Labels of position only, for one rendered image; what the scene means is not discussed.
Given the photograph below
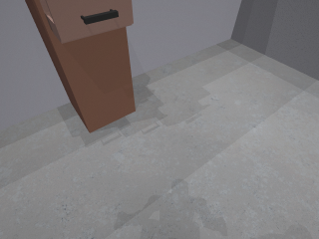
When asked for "handle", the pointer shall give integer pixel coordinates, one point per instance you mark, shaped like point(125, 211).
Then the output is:
point(100, 17)

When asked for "cabinet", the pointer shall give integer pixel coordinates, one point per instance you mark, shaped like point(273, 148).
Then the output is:
point(95, 71)

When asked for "drawer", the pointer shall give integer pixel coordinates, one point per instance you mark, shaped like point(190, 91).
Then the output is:
point(64, 17)

